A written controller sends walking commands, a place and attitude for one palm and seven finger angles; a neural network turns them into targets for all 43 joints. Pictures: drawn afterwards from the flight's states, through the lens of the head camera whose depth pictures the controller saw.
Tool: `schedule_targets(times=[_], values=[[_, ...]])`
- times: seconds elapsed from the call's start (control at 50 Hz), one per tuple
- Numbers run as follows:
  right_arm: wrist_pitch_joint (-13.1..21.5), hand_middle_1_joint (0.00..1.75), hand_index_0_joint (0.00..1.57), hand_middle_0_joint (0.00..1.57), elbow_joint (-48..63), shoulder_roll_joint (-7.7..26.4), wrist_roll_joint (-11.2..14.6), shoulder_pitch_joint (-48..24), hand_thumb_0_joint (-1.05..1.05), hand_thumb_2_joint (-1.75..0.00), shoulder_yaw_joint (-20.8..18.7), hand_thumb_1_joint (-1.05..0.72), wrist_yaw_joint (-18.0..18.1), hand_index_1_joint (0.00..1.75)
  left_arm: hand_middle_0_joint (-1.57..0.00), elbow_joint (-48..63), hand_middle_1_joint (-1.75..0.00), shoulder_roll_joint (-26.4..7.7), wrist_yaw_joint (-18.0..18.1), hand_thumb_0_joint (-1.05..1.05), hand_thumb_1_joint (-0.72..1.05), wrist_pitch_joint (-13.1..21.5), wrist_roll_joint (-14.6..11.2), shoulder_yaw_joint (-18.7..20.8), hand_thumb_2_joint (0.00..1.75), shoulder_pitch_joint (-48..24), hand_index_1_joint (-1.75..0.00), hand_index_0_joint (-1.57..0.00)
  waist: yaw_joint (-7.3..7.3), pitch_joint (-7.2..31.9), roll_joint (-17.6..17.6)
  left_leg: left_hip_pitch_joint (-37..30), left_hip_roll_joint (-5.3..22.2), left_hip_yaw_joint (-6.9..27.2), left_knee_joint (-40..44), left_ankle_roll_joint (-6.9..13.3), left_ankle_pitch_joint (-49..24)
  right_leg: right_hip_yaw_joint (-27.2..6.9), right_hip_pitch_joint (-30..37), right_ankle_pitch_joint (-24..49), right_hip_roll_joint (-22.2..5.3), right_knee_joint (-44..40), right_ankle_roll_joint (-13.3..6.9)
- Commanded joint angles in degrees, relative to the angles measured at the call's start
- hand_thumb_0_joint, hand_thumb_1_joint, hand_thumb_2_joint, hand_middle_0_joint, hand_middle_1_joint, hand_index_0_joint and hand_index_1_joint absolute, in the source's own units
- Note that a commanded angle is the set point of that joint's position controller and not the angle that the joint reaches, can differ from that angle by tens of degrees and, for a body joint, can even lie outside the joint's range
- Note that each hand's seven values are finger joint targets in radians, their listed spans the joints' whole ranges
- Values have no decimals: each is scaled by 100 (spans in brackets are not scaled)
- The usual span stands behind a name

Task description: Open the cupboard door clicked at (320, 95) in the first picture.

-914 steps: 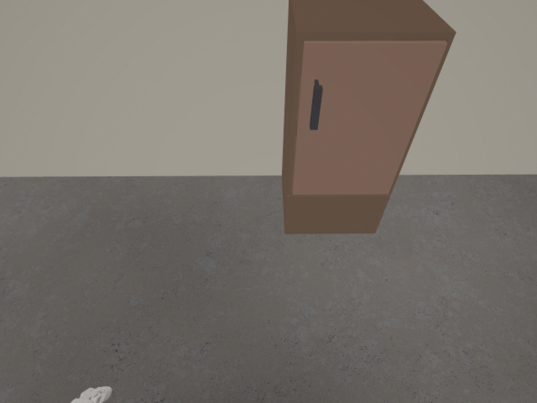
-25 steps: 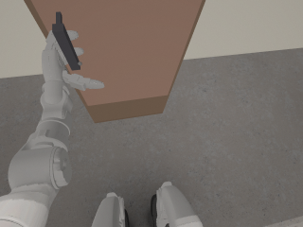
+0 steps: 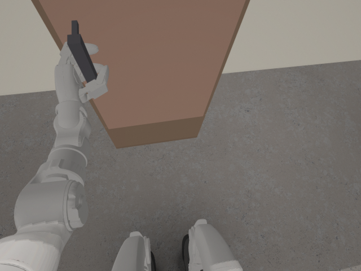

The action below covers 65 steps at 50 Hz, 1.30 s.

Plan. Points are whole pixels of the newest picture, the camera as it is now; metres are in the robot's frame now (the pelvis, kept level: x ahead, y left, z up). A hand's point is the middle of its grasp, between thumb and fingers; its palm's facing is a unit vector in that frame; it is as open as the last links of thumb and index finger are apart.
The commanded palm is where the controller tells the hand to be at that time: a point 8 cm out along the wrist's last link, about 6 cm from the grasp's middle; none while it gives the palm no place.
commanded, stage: close the thumb around the handle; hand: left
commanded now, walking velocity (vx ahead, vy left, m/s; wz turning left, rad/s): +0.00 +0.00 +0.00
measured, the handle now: (85, 56) +0.57 +0.16 +0.05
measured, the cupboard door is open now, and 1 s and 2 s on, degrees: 1 31 44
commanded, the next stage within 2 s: pull the door open along its arc in 0.16 s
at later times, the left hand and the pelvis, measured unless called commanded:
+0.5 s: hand (100, 87) +0.50 +0.13 +0.03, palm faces +0.09 -1.00 -0.01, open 6.0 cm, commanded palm +0.44 +0.17 +0.04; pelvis +0.01 +0.00 +0.01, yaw -1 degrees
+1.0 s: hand (147, 145) +0.36 +0.04 +0.04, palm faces +0.35 -0.94 +0.03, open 6.3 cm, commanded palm +0.29 +0.07 +0.04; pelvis +0.01 -0.02 +0.02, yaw +1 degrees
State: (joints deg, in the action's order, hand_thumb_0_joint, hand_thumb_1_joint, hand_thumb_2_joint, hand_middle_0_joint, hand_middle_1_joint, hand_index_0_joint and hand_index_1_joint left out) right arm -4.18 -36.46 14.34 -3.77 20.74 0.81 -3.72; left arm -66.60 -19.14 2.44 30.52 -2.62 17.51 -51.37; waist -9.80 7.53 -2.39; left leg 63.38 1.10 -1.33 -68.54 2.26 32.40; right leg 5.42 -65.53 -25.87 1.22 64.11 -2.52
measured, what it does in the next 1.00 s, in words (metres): stands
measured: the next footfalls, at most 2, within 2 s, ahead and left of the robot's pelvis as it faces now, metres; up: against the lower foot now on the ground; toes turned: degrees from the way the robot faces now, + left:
none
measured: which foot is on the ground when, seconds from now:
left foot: down 0.00-1.00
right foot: down 0.00-1.00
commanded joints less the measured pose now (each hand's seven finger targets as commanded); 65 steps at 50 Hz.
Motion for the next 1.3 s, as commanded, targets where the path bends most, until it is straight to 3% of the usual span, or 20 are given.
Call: schedule_targets(times=[0.0, 0.14, 0.22, 0.26, 0.3, 0.34, 0.5, 0.56, 0.66, 0.68, 0.72, 0.74, 0.8, 0.86, 0.94, 0.98, 1.0, 1.12, 1.22, 1.28], values=[[82, 30, 20, 20, 216, 982, 29, 1117, 0, -90, -351, -90, 104, 30, -40, 1243, -135, -770, -179, 0, 90, 465, 75, -77, 90, -2478, -135, -40, -252, 3211, -352, -1787, -87, 422, 640, -108, -2757, -447, 2094, 2352, 106, -561, 118], [62, 30, 20, 20, 235, 945, 38, 1084, 0, -90, -362, -90, 101, 30, -40, 1514, -135, -760, -246, 0, 90, 516, 39, -92, 90, -2363, -135, -40, -153, 3413, -642, -2137, -64, 429, 646, -160, -3172, -431, 2094, 2558, 105, -532, 106], [75, 30, 20, 20, 232, 952, 52, 1045, 0, -90, -345, -90, 108, 30, -40, 1382, -135, -712, -241, 0, 90, 498, 30, -140, 90, -2416, -135, -40, -231, 3082, -457, -1866, -71, 416, 671, -131, -2846, -436, 2047, 2388, 104, -567, 125], [53, 30, 20, 20, 227, 997, 51, 1063, 0, -90, -348, -90, 134, 30, -40, 1300, -135, -1198, -201, 0, 90, 500, 114, 219, 90, -2306, -135, -40, -113, 3092, -418, -1760, -76, 409, 686, -131, -2779, -452, 2146, 2334, 102, -539, 113], [40, 30, 20, 20, 314, 993, 57, 1042, 0, -90, -342, -90, 137, 30, -40, 1391, -135, -1225, -227, 0, 90, 513, 116, 254, 90, -2016, -135, -40, -2, 3299, -550, -1918, -82, 401, 704, -142, -2964, -458, 2186, 2445, 107, -490, 98], [39, 30, 20, 20, 366, 936, 82, 968, 0, -90, -339, -90, 114, 30, -40, 1505, -135, -913, -288, 0, 90, 515, 40, 89, 90, -1703, -135, -40, 43, 3260, -510, -1974, -70, 370, 726, -158, -3106, -440, 2240, 2543, 97, -526, 108], [89, 30, 20, 20, 697, 863, 205, 750, 0, -90, -405, -90, 61, 30, -40, 2629, -135, -512, -325, 0, 90, 416, -223, -70, 90, 90, -135, -40, 403, 3441, -127, -1905, -87, 198, 962, -129, -3261, -502, 3103, 3096, 93, -645, 105], [133, 30, 20, 20, 797, 785, 265, 588, 0, -90, -425, -90, 19, 30, -40, 3237, -135, -157, -273, 0, 90, 365, -294, -295, 90, 1009, -135, -40, 565, 3210, -21, -1889, -82, 112, 1098, -129, -3285, -498, 3275, 3179, 79, -726, 110], [217, 30, 20, 20, 919, 699, 296, 337, 0, -90, -438, -90, 0, 30, -40, 4020, -135, 431, -81, 0, 90, 289, -319, -804, 90, 1952, -135, -40, 614, 2630, 165, -1868, -83, 67, 1230, -138, -3037, -448, 3236, 2986, 44, -818, 116], [253, 30, 20, 20, 986, 622, 267, 172, 0, -90, -434, -90, 12, 30, -40, 4236, -135, 649, 433, 0, 90, 274, -545, -465, 90, 2035, -135, -40, 789, 2539, 224, -1759, -95, 19, 1274, -178, -2836, -401, 3249, 2820, 46, -855, 116], [350, 30, 20, 20, 1016, 517, 189, -26, 0, -90, -403, -90, -23, 30, -40, 4503, -135, 1243, 1194, 0, 90, 228, -467, -766, 90, 2349, -135, -40, 833, 2431, 78, -1830, -114, 24, 1285, -234, -2723, -330, 3091, 2621, 19, -862, 103], [383, 30, 20, 20, 978, 503, 153, -44, 0, -90, -397, -90, -51, 30, -40, 4459, -135, 1501, 1459, 0, 90, 190, -347, -1016, 90, 2483, -135, -40, 764, 2322, 262, -1826, -106, 55, 1275, -253, -2697, -299, 3033, 2576, 12, -853, 99], [463, 30, 20, 20, 1062, 454, 40, -176, 0, -90, -438, -90, -117, 30, -40, 4905, -135, 1869, 2233, 0, 90, 181, 41, -1358, 90, 2925, -135, -40, 852, 2517, 427, -1903, -131, 71, 1234, -256, -2833, -290, 3159, 2722, 2, -813, 60], [515, 30, 20, 20, 1053, 327, -53, -393, 0, -90, -431, -90, -183, 30, -40, 5097, -135, 2513, 2964, 0, 90, 51, 496, -1912, 90, 3146, -135, -40, 858, 2497, 367, -1937, -140, 68, 1201, -273, -2749, -276, 3070, 2642, -40, -789, 53], [655, 30, 20, 20, 1027, 160, -174, -764, 0, -90, -366, -90, -124, 30, -40, 5167, -135, 3041, 3500, 0, 90, -243, 1072, -2395, 90, 3343, -135, -40, 824, 2364, 530, -1911, -159, 80, 1172, -262, -2465, -234, 2960, 2364, -54, -840, 18], [734, 30, 20, 20, 1025, 63, -219, -981, 0, -90, -322, -90, -111, 30, -40, 5361, -135, 3343, 3652, 0, 90, -382, 1322, -2707, 90, 3519, -135, -40, 896, 2454, 345, -1954, -186, 68, 1158, -259, -2369, -227, 2948, 2238, -67, -825, -17], [777, 30, 20, 20, 1018, 41, -203, -1057, 0, -90, -308, -90, -99, 30, -40, 5326, -135, 3519, 3655, 0, 90, -488, 1308, -2861, 90, 3657, -135, -40, 860, 2435, 481, -1990, -188, 82, 1160, -251, -2329, -220, 2965, 2249, -56, -933, -21], [946, 30, 20, 20, 1039, -93, -72, -1555, 0, -90, -209, -90, -131, 30, -40, 5969, -135, 4108, 3466, 0, 90, -939, 887, -3485, 90, 4859, -135, -40, 927, 2358, 828, -1879, -273, 116, 1229, -280, -1806, -435, 3539, 2352, -240, -1288, 116], [1021, 30, 20, 20, 1139, -199, 0, -1699, 0, -90, -107, -90, -171, 30, -40, 6728, -135, 4162, 3218, 0, 90, -1219, 871, -3870, 90, 6022, -135, -40, 931, 2054, 654, -1748, -341, 135, 1173, -325, -1632, -729, 3797, 2638, -434, -1526, 200], [1028, 30, 20, 20, 1179, -178, 21, -1692, 0, -90, -72, -90, -72, 30, -40, 6653, -135, 3771, 3183, 0, 90, -1292, 914, -3674, 90, 5689, -135, -40, 792, 1702, 799, -1420, -389, 229, 1028, -349, -1227, -1226, 3780, 2229, -609, -1790, 314]])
